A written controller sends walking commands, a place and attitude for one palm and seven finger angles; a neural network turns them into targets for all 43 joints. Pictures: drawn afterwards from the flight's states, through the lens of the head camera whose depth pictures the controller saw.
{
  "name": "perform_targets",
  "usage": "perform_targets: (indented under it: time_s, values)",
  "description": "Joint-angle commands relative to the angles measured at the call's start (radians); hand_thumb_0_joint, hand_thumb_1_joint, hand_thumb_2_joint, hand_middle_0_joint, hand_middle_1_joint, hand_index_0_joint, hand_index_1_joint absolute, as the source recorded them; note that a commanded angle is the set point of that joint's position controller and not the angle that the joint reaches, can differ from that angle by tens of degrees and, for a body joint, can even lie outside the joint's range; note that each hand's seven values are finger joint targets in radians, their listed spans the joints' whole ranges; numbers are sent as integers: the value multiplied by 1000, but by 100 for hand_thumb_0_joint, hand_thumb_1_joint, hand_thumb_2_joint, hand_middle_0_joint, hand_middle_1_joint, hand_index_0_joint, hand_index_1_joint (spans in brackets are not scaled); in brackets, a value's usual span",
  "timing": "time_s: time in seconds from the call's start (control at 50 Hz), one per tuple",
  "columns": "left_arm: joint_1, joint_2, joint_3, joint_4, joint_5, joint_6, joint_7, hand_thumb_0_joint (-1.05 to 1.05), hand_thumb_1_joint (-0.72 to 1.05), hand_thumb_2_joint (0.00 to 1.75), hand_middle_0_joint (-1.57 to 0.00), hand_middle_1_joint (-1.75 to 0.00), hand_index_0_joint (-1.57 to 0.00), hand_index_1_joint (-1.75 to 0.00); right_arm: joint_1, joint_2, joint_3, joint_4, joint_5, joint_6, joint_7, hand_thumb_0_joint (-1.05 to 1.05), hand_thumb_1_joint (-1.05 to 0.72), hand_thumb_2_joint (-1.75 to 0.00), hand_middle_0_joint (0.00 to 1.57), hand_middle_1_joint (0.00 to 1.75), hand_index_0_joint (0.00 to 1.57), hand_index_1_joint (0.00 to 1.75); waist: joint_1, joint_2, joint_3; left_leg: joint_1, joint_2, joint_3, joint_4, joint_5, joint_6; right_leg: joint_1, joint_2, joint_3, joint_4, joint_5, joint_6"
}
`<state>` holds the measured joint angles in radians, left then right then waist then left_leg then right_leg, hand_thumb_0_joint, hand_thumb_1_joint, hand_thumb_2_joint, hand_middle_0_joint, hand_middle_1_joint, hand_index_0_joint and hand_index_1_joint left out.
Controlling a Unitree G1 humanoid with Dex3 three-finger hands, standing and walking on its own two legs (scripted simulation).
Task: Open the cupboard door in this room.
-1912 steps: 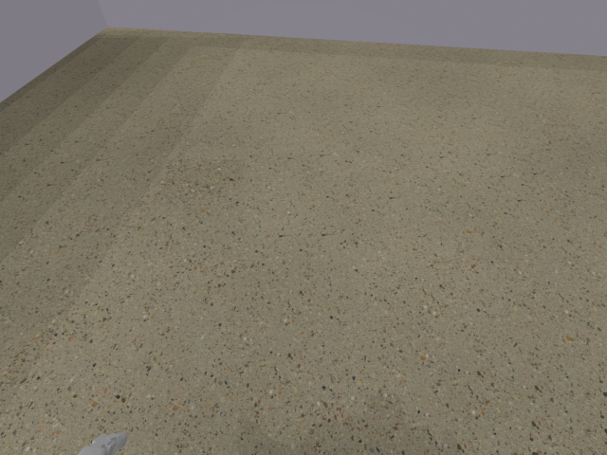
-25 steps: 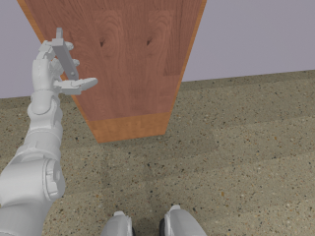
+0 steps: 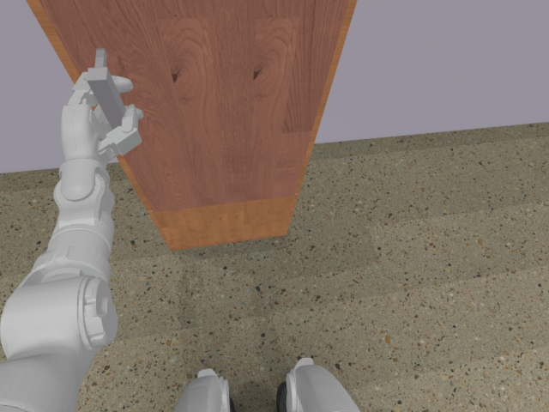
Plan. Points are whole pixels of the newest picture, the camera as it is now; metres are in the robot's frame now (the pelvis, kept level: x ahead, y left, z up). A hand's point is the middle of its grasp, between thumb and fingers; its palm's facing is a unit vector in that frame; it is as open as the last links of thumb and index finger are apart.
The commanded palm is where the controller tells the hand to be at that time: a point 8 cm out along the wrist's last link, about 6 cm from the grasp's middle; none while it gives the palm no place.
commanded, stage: pull the door open along its arc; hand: left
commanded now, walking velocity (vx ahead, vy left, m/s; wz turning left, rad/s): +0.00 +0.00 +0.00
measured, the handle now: (114, 97) +0.56 +0.20 +0.07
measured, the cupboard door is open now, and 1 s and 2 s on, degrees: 0 45 41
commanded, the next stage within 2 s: open thumb and fingers to let go in 0.98 s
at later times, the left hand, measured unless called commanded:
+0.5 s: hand (155, 188) +0.41 +0.13 +0.06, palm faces +0.12 -0.99 +0.04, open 6.2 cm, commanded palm +0.36 +0.17 +0.06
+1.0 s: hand (253, 261) +0.30 +0.01 +0.07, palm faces +0.31 -0.95 -0.05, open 6.2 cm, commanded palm +0.24 +0.04 +0.06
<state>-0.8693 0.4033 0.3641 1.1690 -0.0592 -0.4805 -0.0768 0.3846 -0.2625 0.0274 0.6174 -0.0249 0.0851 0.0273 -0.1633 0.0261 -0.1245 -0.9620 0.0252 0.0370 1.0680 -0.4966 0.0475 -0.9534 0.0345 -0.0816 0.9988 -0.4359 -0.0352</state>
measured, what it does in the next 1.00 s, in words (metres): stands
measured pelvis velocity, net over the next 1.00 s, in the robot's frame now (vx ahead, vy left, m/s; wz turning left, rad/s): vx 0.01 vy -0.05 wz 0.06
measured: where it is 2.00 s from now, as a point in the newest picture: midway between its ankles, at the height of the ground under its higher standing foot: outside the picture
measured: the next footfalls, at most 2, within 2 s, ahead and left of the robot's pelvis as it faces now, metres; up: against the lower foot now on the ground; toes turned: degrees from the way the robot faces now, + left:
none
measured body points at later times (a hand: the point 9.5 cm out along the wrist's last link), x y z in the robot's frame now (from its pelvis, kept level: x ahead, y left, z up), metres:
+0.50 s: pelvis +0.01 +0.00 +0.02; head +0.09 +0.00 +0.46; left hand +0.39 +0.18 +0.06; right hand +0.09 -0.26 -0.10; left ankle +0.00 +0.09 -0.66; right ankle +0.02 -0.10 -0.66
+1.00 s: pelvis +0.01 -0.05 +0.02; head +0.04 -0.06 +0.47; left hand +0.28 +0.06 +0.07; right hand +0.21 -0.23 -0.08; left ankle +0.00 +0.09 -0.66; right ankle +0.02 -0.10 -0.66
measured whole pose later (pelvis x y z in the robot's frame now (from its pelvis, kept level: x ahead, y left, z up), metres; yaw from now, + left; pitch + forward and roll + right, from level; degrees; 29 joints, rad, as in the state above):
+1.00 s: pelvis +0.01 -0.05 +0.02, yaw +3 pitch +12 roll +1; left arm 0.06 -0.08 -0.31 0.19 0.07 -0.19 0.58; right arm 0.16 -0.15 0.03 0.56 -0.06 0.00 0.07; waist -0.02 0.03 -0.16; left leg -0.68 0.01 0.00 0.95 -0.47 -0.02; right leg -0.69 0.03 -0.12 0.95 -0.47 -0.10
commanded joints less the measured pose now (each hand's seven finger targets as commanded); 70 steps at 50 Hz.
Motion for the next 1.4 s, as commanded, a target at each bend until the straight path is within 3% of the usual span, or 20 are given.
perform_targets:
  time_s: [0.0,0.12,0.22,0.34,0.4,0.42,0.46,0.54,0.6,0.7,0.74,0.78,0.84,0.88,0.94,1.0,1.06,1.14,1.24,1.38]
  values:
    - [-424,186,-27,-189,-4,-51,-1,0,90,90,-40,-135,-40,-135,167,-169,-59,-51,0,-15,-11,0,-90,-90,20,30,20,30,-23,84,-431,316,-11,-92,-109,387,-22,194,16,59,-101,310,17]
    - [-286,178,-9,-254,-34,-46,-20,0,90,90,-40,-135,-40,-135,153,-167,-66,-74,4,-17,-7,0,-90,-90,20,30,20,30,24,71,-496,320,-17,-69,-117,418,-19,292,17,66,-105,373,16]
    - [-98,122,-30,-356,-65,-36,-25,0,90,90,-40,-135,-40,-135,125,-156,-72,-107,18,-14,1,0,-90,-90,20,30,20,30,57,26,-475,314,-19,-49,-143,436,-17,364,19,68,-125,427,16]
    - [205,-21,-117,-592,-100,-24,-6,0,90,90,-40,-135,-40,-135,72,-137,-81,-159,34,-31,17,0,-90,-90,20,30,20,30,102,10,-424,352,-18,-35,-184,489,-18,416,19,57,-145,472,12]
    - [303,-98,-183,-708,-105,-15,19,0,90,90,-40,-135,-40,-135,41,-125,-84,-169,38,-41,23,0,-90,-90,20,30,20,30,102,1,-379,375,-15,-32,-196,494,-20,411,16,52,-155,477,16]
    - [313,-136,-60,-776,-173,-7,166,0,90,90,-40,-135,-40,-135,-5,-102,-82,-177,27,-51,21,0,-90,-90,20,30,20,30,174,-18,-365,344,-15,-27,-211,483,-32,419,13,33,-158,438,15]
    - [391,-255,-183,-824,-122,6,292,0,90,90,-40,-135,-40,-135,-29,-93,-76,-177,14,-73,32,0,-90,-90,20,30,20,30,145,-6,-320,361,-13,-40,-209,465,-42,374,11,21,-151,401,15]
    - [493,-372,-287,-928,-25,15,477,0,90,90,-40,-135,-40,-135,-64,-78,-83,-180,-15,-92,50,0,-90,-90,20,30,20,30,145,-75,-340,365,-11,-44,-192,474,-44,389,1,19,-128,408,13]
    - [490,-494,-403,-965,69,42,606,0,90,90,-40,-135,-40,-135,-109,-58,-82,-176,-31,-98,59,0,-90,-90,20,30,20,30,136,-28,-318,367,-13,-47,-188,433,-48,354,-10,16,-118,364,9]
    - [530,-599,-521,-998,208,117,721,0,90,90,-40,-135,-40,-135,-190,-29,-70,-185,-56,-106,48,0,-90,-90,20,30,20,30,139,-38,-320,359,-23,-50,-187,349,-42,348,-17,16,-128,289,-5]
    - [590,-649,-582,-1028,218,143,718,0,90,90,-40,-135,-40,-135,-203,-18,-67,-191,-57,-114,40,0,-90,-90,20,30,20,30,138,-77,-328,371,-23,-52,-189,357,-39,377,-17,16,-143,309,-8]
    - [668,-696,-628,-1083,179,164,704,0,90,90,-40,-135,-40,-135,-238,-9,-64,-204,-46,-121,38,0,-90,-90,20,30,20,30,145,-115,-337,382,-29,-45,-193,336,-37,426,-23,21,-167,317,-4]
    - [741,-739,-688,-1142,149,196,688,0,90,90,-40,-135,-40,-135,-279,1,-52,-212,-35,-129,35,0,-90,-90,20,30,20,30,141,-108,-297,381,-36,-48,-194,302,-35,447,-34,38,-202,320,1]
    - [800,-753,-707,-1176,148,215,685,0,90,90,-40,-135,-40,-135,-299,10,-44,-211,-33,-136,37,0,-90,-90,20,30,20,30,147,-92,-276,384,-40,-51,-193,290,-37,449,-42,42,-210,324,5]
    - [930,-711,-673,-1210,142,245,681,0,90,90,-40,-135,-40,-135,-319,18,-31,-220,-30,-140,36,0,-90,-90,20,30,20,30,169,-103,-256,364,-50,-51,-193,270,-42,488,-59,69,-241,353,16]
    - [827,-682,-644,-1182,139,258,692,0,90,90,-40,-135,-40,-135,-322,21,-23,-207,-33,-142,21,0,-90,-90,20,30,20,30,143,-133,-179,317,-61,-60,-176,195,-46,454,-87,129,-295,270,36]
    - [647,-592,-572,-1164,145,242,712,0,90,90,-40,-135,-40,-135,-321,16,-23,-187,-35,-144,0,0,-90,-90,20,30,20,30,124,-135,-161,264,-68,-70,-152,152,-48,453,-118,213,-332,218,50]
    - [672,-605,-536,-1102,135,228,722,0,62,78,-38,-132,-38,-132,-327,25,-28,-174,-41,-156,-9,0,-90,-90,20,30,20,30,144,-174,-198,221,-71,-83,-146,137,-53,499,-138,253,-342,213,57]
    - [731,-613,-567,-1111,164,199,693,0,27,63,-35,-128,-35,-128,-275,15,-46,-173,-45,-163,-6,0,-90,-90,20,30,20,30,138,-149,-286,204,-65,-80,-141,186,-53,556,-143,249,-285,384,63]
    - [723,-602,-581,-1147,154,178,670,0,-22,42,-32,-123,-32,-123,-257,4,-58,-175,-39,-163,-15,0,-90,-90,20,30,20,30,123,-172,-289,189,-62,-83,-134,180,-52,576,-157,270,-288,429,76]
